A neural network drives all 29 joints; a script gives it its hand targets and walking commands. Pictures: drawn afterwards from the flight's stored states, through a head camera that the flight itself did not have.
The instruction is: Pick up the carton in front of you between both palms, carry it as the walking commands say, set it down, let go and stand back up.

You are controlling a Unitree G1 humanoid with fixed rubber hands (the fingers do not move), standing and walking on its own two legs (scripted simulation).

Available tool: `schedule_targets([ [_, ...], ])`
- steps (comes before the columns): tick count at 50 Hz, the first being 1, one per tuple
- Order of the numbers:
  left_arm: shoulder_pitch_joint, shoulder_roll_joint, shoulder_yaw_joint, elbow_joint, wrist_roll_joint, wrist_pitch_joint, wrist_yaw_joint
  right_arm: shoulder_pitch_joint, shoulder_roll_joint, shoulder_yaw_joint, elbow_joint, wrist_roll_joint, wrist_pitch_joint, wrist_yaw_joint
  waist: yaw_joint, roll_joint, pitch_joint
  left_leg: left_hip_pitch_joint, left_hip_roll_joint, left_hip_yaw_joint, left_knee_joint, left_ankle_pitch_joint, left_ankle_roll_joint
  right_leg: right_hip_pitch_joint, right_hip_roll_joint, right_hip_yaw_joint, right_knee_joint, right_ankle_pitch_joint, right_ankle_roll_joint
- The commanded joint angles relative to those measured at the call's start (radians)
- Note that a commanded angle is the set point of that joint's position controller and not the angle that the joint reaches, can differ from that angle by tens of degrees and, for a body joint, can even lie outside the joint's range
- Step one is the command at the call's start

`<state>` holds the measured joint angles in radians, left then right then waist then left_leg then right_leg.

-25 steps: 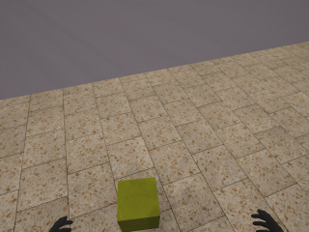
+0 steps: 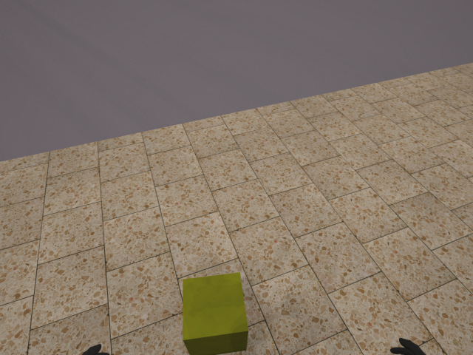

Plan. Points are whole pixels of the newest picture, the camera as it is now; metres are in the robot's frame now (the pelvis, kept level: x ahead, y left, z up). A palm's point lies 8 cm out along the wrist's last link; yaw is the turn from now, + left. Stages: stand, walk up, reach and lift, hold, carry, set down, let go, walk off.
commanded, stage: stand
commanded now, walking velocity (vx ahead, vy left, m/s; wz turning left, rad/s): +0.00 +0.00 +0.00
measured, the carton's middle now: (215, 315) +0.41 +0.09 -0.65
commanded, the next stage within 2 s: none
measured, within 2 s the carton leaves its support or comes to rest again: neither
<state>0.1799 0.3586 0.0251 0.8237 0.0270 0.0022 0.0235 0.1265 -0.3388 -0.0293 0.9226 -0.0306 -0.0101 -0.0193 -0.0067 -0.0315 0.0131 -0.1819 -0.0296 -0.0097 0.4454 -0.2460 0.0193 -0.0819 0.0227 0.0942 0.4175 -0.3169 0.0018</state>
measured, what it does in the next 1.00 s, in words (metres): stands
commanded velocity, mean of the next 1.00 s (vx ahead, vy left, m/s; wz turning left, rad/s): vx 0.00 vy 0.00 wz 0.00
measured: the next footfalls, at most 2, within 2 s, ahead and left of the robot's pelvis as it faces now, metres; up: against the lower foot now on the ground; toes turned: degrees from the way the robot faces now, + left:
none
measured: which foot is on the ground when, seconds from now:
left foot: down 0.00-1.00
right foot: down 0.00-1.00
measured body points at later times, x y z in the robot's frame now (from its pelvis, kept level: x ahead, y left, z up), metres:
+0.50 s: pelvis -0.02 +0.00 +0.00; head -0.02 +0.01 +0.45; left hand +0.09 +0.31 -0.11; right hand +0.09 -0.31 -0.11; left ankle +0.00 +0.11 -0.74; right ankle -0.06 -0.13 -0.74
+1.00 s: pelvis -0.02 +0.00 +0.01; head -0.02 +0.01 +0.46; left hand +0.08 +0.31 -0.11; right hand +0.08 -0.32 -0.11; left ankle +0.00 +0.11 -0.74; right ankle -0.06 -0.13 -0.74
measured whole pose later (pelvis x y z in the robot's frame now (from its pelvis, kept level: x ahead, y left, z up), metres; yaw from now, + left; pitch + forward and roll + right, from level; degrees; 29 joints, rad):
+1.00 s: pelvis -0.02 +0.00 +0.01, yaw +1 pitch -2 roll +0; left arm 0.14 0.39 0.01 0.99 0.02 -0.01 0.01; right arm 0.10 -0.38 -0.01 1.06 -0.01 -0.02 -0.01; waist -0.01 -0.02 0.03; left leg -0.15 -0.03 -0.03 0.36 -0.17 0.02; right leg -0.05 0.02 0.07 0.33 -0.24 0.00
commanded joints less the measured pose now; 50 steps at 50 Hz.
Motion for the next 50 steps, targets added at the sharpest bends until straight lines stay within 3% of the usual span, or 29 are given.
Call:
schedule_targets([
  [1, -0.027, 0.147, 0.033, -0.039, -0.001, -0.014, 0.003, -0.038, -0.166, -0.032, -0.037, 0.001, -0.012, -0.003, 0.0, 0.025, -0.04, 0.092, 0.12, -0.114, -0.054, 0.274, 0.01, -0.075, -0.099, 0.065, -0.064, 0.264, -0.01],
  [20, -0.046, 0.17, 0.024, 0.051, -0.005, -0.02, -0.003, -0.047, -0.192, -0.019, 0.041, 0.008, -0.014, 0.001, -0.003, 0.027, -0.016, 0.087, 0.128, -0.131, -0.101, 0.215, 0.011, -0.061, -0.107, 0.068, -0.117, 0.207, -0.013],
  [50, -0.069, 0.19, 0.017, 0.124, -0.011, -0.024, -0.007, -0.064, -0.215, -0.008, 0.097, 0.018, -0.017, 0.005, -0.004, 0.031, -0.016, 0.092, 0.135, -0.145, -0.129, 0.228, 0.015, -0.039, -0.118, 0.058, -0.146, 0.205, -0.015],
])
